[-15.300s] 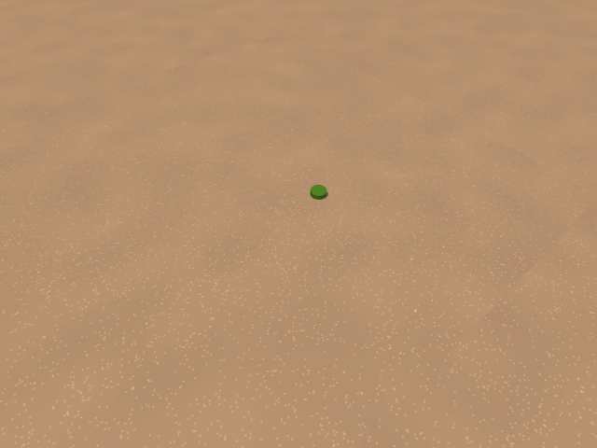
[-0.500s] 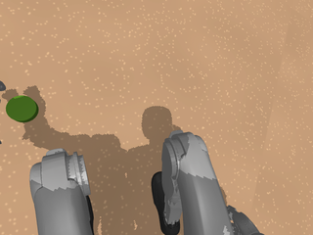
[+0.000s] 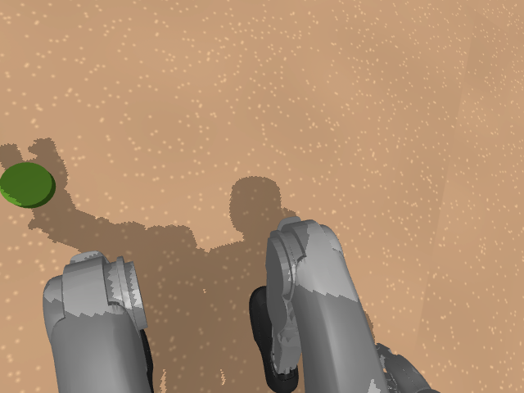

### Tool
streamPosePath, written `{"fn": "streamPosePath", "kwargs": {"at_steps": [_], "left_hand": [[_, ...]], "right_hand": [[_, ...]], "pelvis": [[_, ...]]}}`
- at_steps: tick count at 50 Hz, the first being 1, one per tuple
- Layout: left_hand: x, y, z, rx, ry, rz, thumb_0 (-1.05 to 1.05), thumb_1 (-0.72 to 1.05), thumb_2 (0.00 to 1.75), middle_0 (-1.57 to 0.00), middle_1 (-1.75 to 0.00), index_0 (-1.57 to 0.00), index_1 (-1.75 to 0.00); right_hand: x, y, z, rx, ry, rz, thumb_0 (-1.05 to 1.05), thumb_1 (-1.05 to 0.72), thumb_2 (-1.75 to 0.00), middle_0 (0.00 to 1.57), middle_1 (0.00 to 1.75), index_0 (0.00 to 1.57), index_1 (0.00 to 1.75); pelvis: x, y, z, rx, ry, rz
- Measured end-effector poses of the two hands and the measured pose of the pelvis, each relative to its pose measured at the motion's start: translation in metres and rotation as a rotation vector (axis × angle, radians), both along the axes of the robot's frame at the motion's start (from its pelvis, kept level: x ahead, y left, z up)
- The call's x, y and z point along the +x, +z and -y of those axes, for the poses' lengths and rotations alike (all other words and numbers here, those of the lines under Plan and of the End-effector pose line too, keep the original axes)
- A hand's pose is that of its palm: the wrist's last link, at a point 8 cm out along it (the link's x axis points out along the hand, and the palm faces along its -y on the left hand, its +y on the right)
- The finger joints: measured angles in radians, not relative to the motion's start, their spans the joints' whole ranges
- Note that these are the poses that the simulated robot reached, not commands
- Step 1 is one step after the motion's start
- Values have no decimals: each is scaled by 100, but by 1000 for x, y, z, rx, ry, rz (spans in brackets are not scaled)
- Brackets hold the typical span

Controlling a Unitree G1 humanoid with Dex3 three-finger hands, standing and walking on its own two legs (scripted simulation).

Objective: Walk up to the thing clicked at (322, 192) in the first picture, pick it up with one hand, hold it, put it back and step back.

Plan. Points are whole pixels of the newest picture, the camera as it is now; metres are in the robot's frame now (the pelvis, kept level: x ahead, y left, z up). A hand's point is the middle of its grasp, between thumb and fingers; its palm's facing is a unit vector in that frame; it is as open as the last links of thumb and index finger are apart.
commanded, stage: rise first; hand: left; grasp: from above
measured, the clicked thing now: (28, 185) +0.45 +0.31 -0.29
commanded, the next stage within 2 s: approach in 0.42 s
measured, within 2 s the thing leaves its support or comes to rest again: neither
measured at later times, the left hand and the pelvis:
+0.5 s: hand out of the picture +0.41 +0.35 -0.17, palm faces -0.45 -0.11 -0.88, open 14.1 cm; pelvis +0.00 +0.00 +0.00, yaw +0 degrees
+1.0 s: hand (37, 160) +0.47 +0.26 -0.18, palm faces -0.41 -0.08 -0.91, open 13.9 cm; pelvis -0.01 +0.00 +0.00, yaw -1 degrees
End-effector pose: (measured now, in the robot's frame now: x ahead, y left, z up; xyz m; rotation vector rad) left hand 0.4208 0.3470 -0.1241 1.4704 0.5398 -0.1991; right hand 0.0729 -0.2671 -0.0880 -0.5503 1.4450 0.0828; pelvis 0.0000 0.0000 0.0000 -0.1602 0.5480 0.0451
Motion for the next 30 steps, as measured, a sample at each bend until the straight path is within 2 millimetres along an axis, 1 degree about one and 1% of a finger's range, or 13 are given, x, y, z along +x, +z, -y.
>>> {"fn": "streamPosePath", "kwargs": {"at_steps": [18,30], "left_hand": [[-2,8,-3,2,2,0,0,-56,103,-10,-101,-8,-103],[-6,10,1,1,-26,-6,0,-54,102,-11,-100,-9,-102]], "right_hand": [[-4,3,1,3,-7,5,0,-91,-90,21,30,20,30],[-3,6,0,0,-9,21,0,-91,-90,21,30,20,30]], "pelvis": [[-3,3,0,0,1,4],[-5,5,0,1,5,4]]}}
